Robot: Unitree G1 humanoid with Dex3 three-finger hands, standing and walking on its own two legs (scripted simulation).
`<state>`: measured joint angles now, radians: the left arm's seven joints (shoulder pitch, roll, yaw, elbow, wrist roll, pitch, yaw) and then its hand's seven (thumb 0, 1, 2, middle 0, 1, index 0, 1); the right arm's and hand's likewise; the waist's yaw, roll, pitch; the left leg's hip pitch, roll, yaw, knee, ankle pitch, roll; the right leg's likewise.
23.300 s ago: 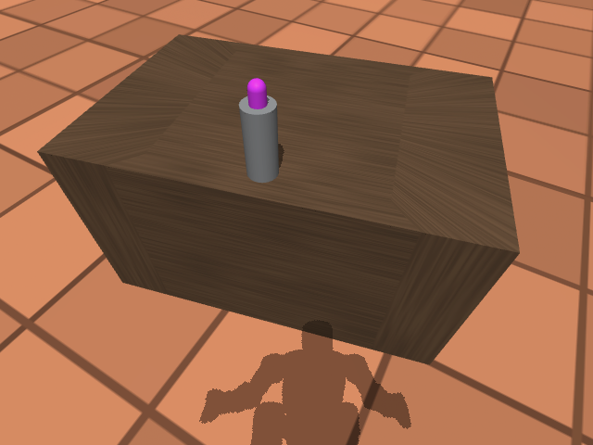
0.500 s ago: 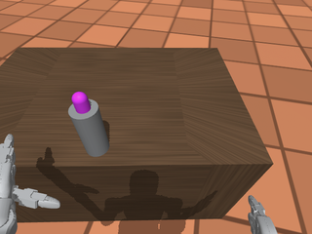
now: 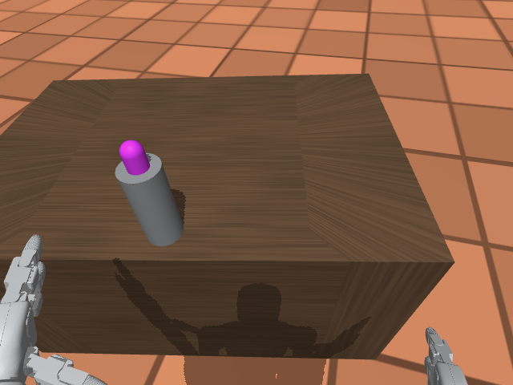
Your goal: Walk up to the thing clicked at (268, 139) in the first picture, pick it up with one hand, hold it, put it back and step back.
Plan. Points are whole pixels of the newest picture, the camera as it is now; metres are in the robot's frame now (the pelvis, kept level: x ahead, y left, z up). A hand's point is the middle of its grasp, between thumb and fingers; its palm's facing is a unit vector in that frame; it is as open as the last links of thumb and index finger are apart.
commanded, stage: home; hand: left
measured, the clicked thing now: (149, 193) +0.46 +0.23 +0.04
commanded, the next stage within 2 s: none
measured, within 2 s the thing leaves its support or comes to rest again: neither
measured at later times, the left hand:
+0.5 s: hand (104, 372) +0.16 +0.24 -0.03, palm faces +0.24 -0.94 -0.26, open 17.2 cm
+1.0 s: hand (143, 363) +0.18 +0.20 -0.06, palm faces +0.09 -0.97 -0.22, open 17.6 cm
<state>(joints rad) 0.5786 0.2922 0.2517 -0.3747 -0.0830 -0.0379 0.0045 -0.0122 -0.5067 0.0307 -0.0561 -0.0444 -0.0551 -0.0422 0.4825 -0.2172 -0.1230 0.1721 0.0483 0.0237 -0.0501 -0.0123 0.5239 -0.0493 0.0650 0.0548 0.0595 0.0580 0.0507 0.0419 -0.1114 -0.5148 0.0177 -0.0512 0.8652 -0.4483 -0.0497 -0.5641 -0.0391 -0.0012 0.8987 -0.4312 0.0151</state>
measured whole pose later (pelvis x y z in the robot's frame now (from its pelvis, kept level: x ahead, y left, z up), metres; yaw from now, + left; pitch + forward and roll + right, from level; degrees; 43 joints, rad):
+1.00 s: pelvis +0.01 +0.02 -0.01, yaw -1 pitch +10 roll +0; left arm 0.45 0.19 0.00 0.07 -0.03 0.06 0.07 -0.01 -0.57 0.04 -0.05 -0.05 -0.05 -0.05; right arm 0.46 -0.19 0.00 0.06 0.03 0.05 -0.07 0.01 -0.89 -0.90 0.21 0.30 0.20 0.30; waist 0.01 0.01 -0.12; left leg -0.64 0.02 -0.03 0.97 -0.51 -0.03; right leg -0.67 -0.04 0.02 0.96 -0.46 0.04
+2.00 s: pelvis +0.00 +0.02 -0.02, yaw -1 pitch +10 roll +0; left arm 0.48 0.20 0.01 0.00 -0.04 0.11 0.08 -0.01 -0.57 0.04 -0.06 -0.05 -0.05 -0.05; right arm 0.48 -0.20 0.00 0.03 0.03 0.06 -0.09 0.01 -0.90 -0.90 0.21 0.30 0.20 0.31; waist 0.00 0.00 -0.13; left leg -0.67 0.02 -0.04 1.00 -0.51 -0.03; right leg -0.71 -0.03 0.01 0.99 -0.46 0.03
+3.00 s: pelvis +0.00 +0.02 +0.00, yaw +0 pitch +2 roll +0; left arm 0.26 0.34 0.02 0.61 0.05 0.01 0.02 -0.01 -0.59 0.02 -0.05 -0.04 -0.05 -0.04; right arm 0.21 -0.32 -0.03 0.78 -0.05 -0.01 -0.01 0.01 -0.90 -0.90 0.21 0.30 0.21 0.31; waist 0.01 -0.01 0.02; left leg -0.43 0.01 -0.05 0.86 -0.46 -0.03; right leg -0.46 -0.05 0.00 0.86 -0.43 0.03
